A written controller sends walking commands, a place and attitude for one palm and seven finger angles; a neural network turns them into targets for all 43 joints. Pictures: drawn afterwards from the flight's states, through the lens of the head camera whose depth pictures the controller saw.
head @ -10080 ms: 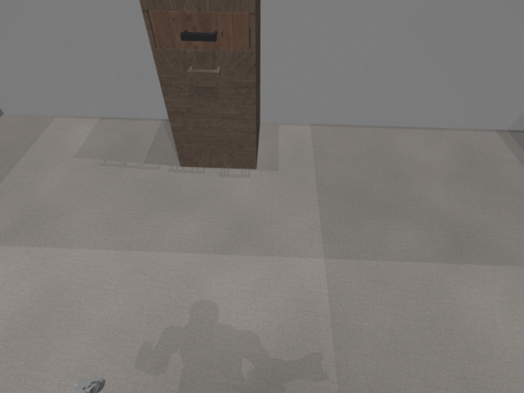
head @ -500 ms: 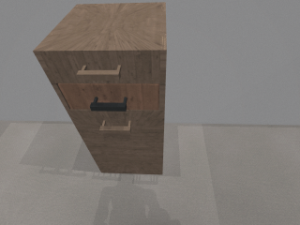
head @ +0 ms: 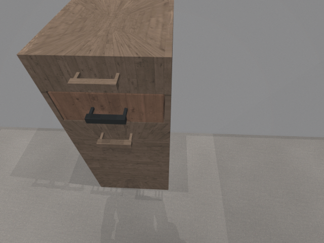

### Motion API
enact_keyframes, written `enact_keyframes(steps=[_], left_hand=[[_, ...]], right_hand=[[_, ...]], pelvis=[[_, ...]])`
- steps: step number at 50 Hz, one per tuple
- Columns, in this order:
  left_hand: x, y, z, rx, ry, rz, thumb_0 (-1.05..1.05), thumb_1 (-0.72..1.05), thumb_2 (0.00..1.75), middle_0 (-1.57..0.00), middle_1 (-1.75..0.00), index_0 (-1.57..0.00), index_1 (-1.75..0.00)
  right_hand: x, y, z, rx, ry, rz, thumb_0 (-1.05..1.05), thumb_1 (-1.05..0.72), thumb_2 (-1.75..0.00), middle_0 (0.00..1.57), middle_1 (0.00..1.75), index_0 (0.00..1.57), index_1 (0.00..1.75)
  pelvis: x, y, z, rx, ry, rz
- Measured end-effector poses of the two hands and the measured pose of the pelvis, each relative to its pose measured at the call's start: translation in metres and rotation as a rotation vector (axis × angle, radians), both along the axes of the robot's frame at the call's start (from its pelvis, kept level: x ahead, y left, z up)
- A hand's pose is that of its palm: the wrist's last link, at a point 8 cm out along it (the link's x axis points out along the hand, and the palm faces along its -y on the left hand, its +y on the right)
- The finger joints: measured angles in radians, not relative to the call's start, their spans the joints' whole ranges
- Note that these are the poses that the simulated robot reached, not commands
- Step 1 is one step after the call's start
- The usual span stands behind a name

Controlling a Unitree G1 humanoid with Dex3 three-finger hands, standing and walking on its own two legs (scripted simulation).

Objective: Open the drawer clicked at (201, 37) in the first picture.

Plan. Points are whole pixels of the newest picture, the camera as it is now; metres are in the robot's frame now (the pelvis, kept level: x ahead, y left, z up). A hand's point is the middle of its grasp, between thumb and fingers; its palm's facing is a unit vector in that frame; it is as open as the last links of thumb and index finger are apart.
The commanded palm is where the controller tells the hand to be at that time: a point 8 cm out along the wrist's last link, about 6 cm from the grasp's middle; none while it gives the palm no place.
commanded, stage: look again from close up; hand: left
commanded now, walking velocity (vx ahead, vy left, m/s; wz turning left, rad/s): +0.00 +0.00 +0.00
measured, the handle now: (107, 114) +0.52 +0.22 -0.03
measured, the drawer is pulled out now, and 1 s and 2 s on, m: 0.00 0.00 0.00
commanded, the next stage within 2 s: raise the hand with hooked fingers in 0.06 s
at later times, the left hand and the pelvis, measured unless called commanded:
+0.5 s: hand (98, 219) +0.18 +0.17 -0.04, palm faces -0.05 -0.30 -0.95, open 8.1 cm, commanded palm +0.14 +0.21 -0.02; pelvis -0.02 -0.01 -0.03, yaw -4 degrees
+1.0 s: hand (78, 202) +0.21 +0.22 -0.01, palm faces -0.04 -0.12 -0.99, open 11.1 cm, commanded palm +0.19 +0.23 +0.05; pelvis -0.04 +0.01 -0.02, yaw -1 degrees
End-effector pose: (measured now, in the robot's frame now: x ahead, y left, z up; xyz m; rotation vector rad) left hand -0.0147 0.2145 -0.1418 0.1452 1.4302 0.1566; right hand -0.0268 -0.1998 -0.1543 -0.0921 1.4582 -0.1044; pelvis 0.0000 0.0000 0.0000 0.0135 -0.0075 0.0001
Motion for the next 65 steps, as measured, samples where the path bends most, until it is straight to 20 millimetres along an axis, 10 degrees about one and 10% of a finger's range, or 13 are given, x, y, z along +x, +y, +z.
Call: enact_keyframes(steps=[10, 20, 26, 31, 42, 52, 65], left_hand=[[0.021, -0.002, 0.005, 0.034, -0.047, -0.046, 0.02, 0.93, 0.90, -0.21, -0.30, -0.20, -0.30], [0.191, 0.005, 0.152, 0.753, -0.873, -0.750, 0.03, 0.83, 0.86, -0.21, -0.37, -0.20, -0.36], [0.172, -0.034, 0.150, 0.894, -1.006, -1.009, 0.01, 0.69, 0.80, -0.22, -0.44, -0.21, -0.44], [0.140, -0.028, 0.128, 1.017, -0.957, -1.074, 0.00, 0.56, 0.75, -0.24, -0.52, -0.23, -0.52], [0.190, 0.011, 0.172, 1.155, -0.915, -0.959, 0.01, 0.29, 0.64, -0.27, -0.68, -0.27, -0.68], [0.207, 0.014, 0.189, 1.043, -0.954, -1.087, 0.00, 0.07, 0.55, -0.28, -0.83, -0.28, -0.83], [0.241, 0.037, 0.226, 1.131, -1.003, -1.023, 0.00, -0.23, 0.42, -0.31, -1.03, -0.30, -1.03]], right_hand=[[0.028, -0.018, 0.001, -0.035, -0.045, 0.018, 0.01, -0.92, -0.90, 0.20, 0.30, 0.20, 0.30], [0.158, -0.071, 0.040, -0.168, -0.678, 0.063, 0.02, -0.92, -0.90, 0.20, 0.30, 0.19, 0.30], [0.224, -0.065, 0.074, -0.129, -0.828, 0.177, 0.01, -0.91, -0.90, 0.20, 0.30, 0.19, 0.30], [0.251, -0.039, 0.073, -0.091, -0.854, 0.282, 0.01, -0.91, -0.90, 0.20, 0.30, 0.19, 0.30], [0.201, 0.015, 0.032, 0.036, -0.682, 0.239, 0.01, -0.90, -0.90, 0.21, 0.30, 0.20, 0.30], [0.138, -0.017, 0.024, -0.060, -0.503, 0.149, 0.01, -0.90, -0.90, 0.21, 0.30, 0.20, 0.30], [0.176, -0.018, 0.046, -0.104, -0.586, 0.125, 0.01, -0.90, -0.90, 0.20, 0.30, 0.19, 0.30]], pelvis=[[0.010, -0.006, -0.001, -0.008, 0.007, -0.006], [-0.010, -0.002, -0.016, 0.026, 0.111, -0.035], [-0.025, -0.006, -0.030, 0.049, 0.159, -0.070], [-0.035, -0.011, -0.043, 0.051, 0.182, -0.048], [-0.043, -0.007, -0.037, 0.013, 0.113, -0.002], [-0.035, 0.009, -0.020, 0.009, 0.088, -0.027], [-0.027, 0.025, -0.013, 0.002, 0.065, -0.025]])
